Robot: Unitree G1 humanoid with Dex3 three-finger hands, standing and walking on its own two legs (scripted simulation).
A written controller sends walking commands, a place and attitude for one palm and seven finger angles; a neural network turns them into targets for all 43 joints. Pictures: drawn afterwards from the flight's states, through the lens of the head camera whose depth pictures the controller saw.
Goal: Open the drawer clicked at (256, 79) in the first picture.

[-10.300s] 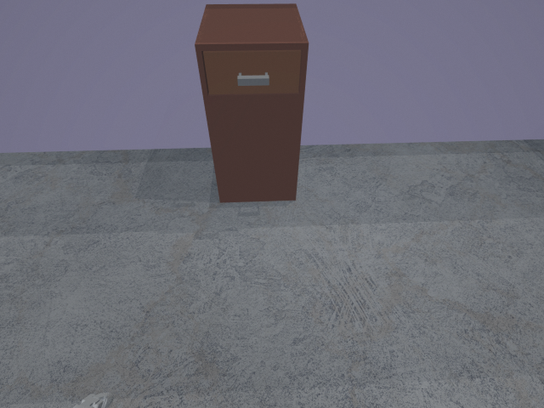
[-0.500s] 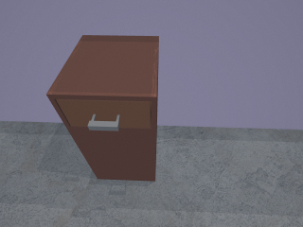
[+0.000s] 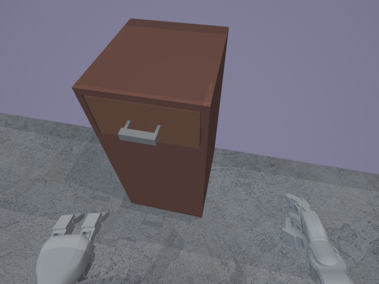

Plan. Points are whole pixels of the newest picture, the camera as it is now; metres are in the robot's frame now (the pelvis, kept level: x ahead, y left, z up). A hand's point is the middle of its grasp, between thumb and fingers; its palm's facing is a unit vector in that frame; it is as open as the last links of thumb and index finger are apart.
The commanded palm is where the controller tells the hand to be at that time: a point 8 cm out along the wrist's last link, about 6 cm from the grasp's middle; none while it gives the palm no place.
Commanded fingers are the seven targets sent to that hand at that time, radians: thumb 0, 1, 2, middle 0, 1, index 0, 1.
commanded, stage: raise the hand with hooked fingers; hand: left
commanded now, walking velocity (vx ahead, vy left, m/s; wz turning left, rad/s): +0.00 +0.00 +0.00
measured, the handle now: (141, 131) +0.50 +0.25 -0.04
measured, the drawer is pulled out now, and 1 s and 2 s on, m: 0.00 0.00 0.00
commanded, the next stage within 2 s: move the hooked fingers above the handle in 1.34 s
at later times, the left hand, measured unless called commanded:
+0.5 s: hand (105, 183) +0.27 +0.23 +0.06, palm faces +0.10 -0.08 -0.99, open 12.3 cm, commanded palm +0.25 +0.24 +0.11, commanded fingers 0.00 -0.36 0.36 -0.29 -1.11 -0.29 -1.11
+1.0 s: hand (81, 138) +0.33 +0.29 +0.12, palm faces +0.06 -0.07 -1.00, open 13.8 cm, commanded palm +0.30 +0.28 +0.17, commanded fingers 0.00 -0.50 0.30 -0.30 -1.20 -0.30 -1.20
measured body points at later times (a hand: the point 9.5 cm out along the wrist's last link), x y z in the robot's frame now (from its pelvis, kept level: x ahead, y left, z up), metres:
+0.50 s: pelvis +0.00 +0.02 +0.02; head +0.04 -0.02 +0.46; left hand +0.26 +0.24 +0.11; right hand +0.13 -0.26 -0.10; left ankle -0.03 +0.16 -0.70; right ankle +0.00 -0.06 -0.70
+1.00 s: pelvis +0.00 +0.07 +0.04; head +0.00 +0.05 +0.49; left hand +0.32 +0.29 +0.17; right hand +0.18 -0.14 -0.06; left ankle -0.03 +0.16 -0.70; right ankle +0.00 -0.06 -0.70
